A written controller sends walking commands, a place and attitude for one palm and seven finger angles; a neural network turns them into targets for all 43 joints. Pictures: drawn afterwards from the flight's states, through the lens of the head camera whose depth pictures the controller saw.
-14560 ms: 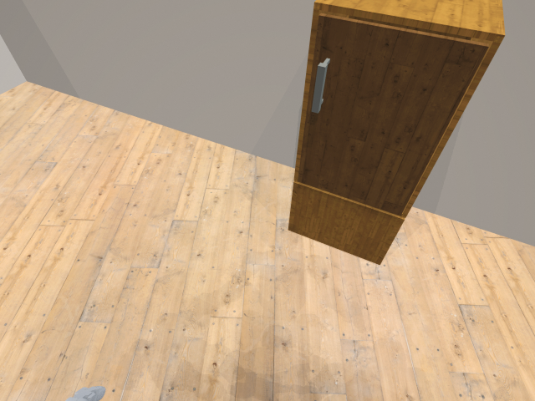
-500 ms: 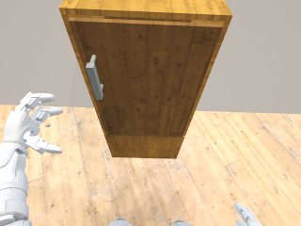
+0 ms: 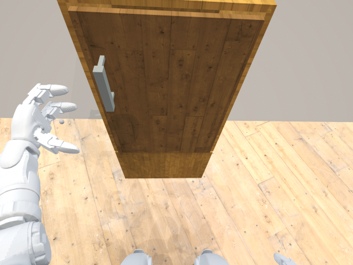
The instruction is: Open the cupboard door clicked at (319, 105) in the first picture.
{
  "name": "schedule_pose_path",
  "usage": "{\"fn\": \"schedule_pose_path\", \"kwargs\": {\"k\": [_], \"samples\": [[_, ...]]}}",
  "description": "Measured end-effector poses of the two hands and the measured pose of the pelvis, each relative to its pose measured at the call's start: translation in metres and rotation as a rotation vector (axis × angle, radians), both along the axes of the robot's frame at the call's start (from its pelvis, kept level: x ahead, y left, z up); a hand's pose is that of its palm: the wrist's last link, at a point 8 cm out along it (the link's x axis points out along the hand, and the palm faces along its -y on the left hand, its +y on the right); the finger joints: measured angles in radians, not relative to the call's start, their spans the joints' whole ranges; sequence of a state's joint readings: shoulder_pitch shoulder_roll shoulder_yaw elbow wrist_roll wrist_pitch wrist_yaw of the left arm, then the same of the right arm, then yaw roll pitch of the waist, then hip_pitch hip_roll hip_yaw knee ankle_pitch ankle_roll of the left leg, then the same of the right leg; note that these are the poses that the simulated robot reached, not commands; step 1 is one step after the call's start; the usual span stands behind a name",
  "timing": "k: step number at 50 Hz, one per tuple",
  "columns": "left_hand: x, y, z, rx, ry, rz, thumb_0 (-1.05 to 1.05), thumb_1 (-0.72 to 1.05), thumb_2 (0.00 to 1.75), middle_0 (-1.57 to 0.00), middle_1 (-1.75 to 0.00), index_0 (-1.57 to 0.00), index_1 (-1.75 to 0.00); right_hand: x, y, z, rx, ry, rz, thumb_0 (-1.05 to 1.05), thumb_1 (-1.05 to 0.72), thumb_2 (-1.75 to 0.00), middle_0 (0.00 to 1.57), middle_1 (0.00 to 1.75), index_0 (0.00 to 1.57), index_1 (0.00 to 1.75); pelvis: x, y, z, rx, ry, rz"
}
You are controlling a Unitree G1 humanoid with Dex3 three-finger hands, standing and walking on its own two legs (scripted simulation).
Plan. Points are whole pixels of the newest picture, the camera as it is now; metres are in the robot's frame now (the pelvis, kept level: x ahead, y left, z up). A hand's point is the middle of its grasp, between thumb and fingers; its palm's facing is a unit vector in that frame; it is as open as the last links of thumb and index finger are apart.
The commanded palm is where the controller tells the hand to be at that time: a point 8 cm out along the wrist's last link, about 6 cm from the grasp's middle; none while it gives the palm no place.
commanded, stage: move the hooked fingers beside the handle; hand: left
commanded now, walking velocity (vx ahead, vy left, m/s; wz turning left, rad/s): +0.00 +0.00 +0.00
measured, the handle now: (106, 85) +0.53 +0.18 +0.06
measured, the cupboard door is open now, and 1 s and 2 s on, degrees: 0 0 0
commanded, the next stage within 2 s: slide the fingers in behind the handle in 1.38 s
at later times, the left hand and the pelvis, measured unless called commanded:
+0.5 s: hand (72, 102) +0.46 +0.25 +0.07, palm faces +0.02 -1.00 +0.02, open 14.0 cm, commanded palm +0.44 +0.29 +0.07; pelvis +0.00 +0.00 -0.01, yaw -1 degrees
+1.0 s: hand (78, 100) +0.47 +0.24 +0.06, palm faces +0.03 -1.00 +0.00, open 14.0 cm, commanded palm +0.45 +0.28 +0.06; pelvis +0.01 +0.00 -0.01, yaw -1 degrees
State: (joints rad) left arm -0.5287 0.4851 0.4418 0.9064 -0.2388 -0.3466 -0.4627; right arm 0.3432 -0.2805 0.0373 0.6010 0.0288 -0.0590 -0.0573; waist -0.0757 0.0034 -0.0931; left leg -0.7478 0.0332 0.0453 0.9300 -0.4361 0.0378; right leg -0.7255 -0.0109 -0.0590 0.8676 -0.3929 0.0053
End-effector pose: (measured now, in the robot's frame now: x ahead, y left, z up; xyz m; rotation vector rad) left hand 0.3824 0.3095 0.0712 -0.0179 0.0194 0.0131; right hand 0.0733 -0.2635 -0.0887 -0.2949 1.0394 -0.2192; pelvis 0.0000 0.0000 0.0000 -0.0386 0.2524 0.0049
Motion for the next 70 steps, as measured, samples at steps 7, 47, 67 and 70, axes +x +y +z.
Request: {"fn": "schedule_pose_path", "kwargs": {"k": [7,47,67,70], "samples": [[0.015,-0.001,-0.004,-0.002,0.014,0.009,-0.01,-0.5,0.3,-0.3,-1.2,-0.3,-1.2,-0.01,0.002,-0.004,-0.001,0.045,-0.013,0.01,-0.9,-0.9,0.2,0.3,0.21,0.3,-0.001,0.002,-0.003,-0.003,0.016,-0.001],[0.071,-0.018,-0.008,0.019,0.005,0.015,-0.01,-0.5,0.3,-0.3,-1.2,-0.3,-1.2,-0.062,-0.001,-0.014,0.011,0.253,-0.12,0.0,-0.91,-0.9,0.2,0.3,0.21,0.3,0.005,-0.001,-0.01,-0.011,0.084,-0.023],[0.065,-0.028,-0.006,0.014,0.001,0.009,-0.01,-0.5,0.3,-0.3,-1.2,-0.3,-1.2,-0.033,-0.007,-0.016,0.007,0.184,-0.076,0.0,-0.91,-0.9,0.2,0.3,0.21,0.3,0.004,-0.005,-0.011,-0.008,0.071,-0.011],[0.065,-0.026,-0.008,0.016,0.018,0.016,-0.01,-0.5,0.3,-0.3,-1.2,-0.3,-1.2,-0.035,-0.007,-0.016,0.008,0.186,-0.078,0.0,-0.91,-0.9,0.2,0.3,0.21,0.3,0.003,-0.006,-0.011,-0.008,0.07,-0.011]]}}
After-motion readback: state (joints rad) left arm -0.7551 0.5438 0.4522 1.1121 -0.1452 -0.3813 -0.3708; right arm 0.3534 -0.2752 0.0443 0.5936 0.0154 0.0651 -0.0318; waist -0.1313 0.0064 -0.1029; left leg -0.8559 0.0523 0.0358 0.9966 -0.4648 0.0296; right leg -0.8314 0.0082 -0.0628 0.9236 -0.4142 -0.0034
